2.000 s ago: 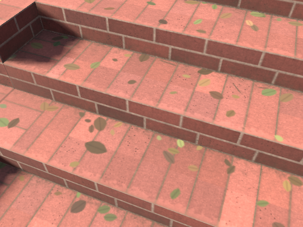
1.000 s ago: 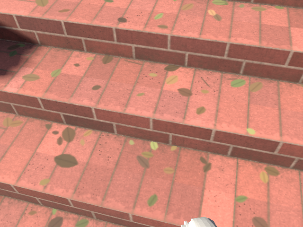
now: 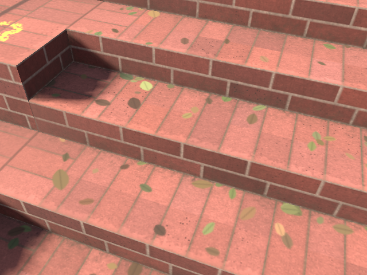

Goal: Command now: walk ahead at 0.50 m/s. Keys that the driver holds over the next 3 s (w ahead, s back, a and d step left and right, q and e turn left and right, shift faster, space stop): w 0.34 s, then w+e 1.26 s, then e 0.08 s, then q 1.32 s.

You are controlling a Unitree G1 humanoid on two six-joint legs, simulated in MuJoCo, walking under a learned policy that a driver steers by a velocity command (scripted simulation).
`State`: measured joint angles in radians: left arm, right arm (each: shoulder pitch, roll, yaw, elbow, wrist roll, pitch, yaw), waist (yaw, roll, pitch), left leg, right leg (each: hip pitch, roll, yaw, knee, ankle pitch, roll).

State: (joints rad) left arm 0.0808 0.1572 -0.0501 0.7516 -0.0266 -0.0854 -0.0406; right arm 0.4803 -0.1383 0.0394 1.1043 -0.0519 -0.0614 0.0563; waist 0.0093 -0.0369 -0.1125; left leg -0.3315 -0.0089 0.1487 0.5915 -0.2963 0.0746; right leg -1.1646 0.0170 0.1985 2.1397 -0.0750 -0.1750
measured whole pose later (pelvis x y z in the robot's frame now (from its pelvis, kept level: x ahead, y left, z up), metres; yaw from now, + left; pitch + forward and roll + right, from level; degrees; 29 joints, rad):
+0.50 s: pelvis +0.26 -0.06 +0.14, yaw +0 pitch +3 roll +0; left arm 0.46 0.17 -0.02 1.11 0.04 -0.04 -0.05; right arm 0.16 -0.17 0.03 0.80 0.00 -0.09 0.04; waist 0.00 0.02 -0.12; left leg -0.97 0.00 -0.13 1.96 -0.06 0.18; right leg -0.39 0.04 -0.12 0.70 -0.37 -0.09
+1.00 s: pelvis +0.55 -0.03 +0.26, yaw -19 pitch +2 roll +2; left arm 0.28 0.24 0.04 0.84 -0.01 -0.06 -0.04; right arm 0.17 -0.23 -0.04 0.89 -0.04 -0.06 -0.01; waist 0.00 -0.03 -0.08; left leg -0.53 0.08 0.20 0.86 -0.35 0.02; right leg -0.70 0.07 0.13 1.91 -0.12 -0.16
